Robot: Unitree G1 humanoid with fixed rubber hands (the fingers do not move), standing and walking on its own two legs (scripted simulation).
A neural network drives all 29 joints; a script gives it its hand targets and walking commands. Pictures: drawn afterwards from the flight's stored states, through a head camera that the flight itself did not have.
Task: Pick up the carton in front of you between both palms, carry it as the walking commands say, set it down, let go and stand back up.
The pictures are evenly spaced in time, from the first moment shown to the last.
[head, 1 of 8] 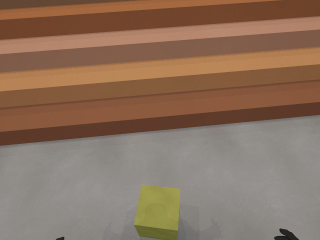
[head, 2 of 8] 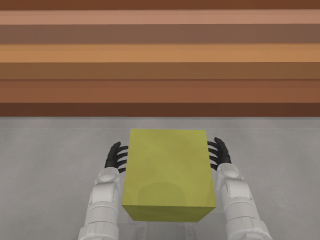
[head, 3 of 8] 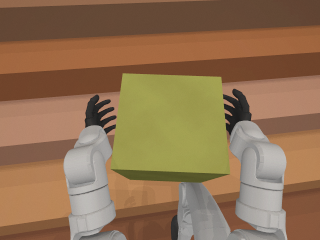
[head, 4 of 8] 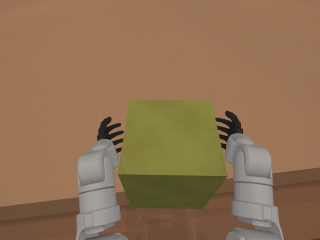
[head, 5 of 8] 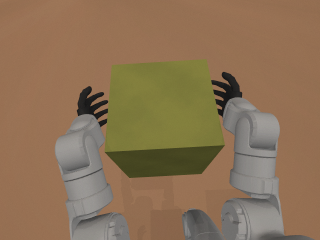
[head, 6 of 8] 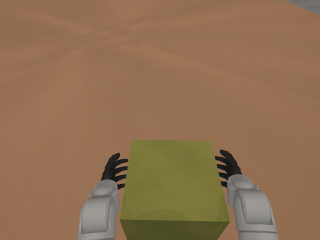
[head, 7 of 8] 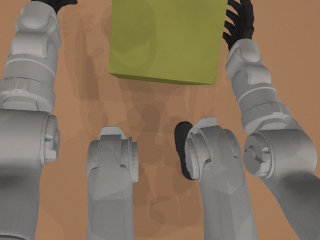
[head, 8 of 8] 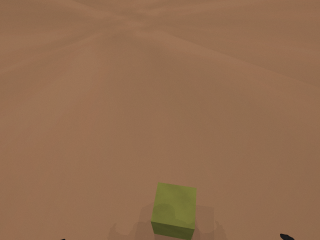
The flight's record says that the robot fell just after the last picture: no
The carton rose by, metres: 1.75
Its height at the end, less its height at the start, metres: +1.00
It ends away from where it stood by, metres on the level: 5.00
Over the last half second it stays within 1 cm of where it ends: yes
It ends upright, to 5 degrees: yes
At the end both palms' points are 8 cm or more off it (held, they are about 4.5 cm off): yes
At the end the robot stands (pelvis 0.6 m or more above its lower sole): yes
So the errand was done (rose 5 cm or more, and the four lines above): yes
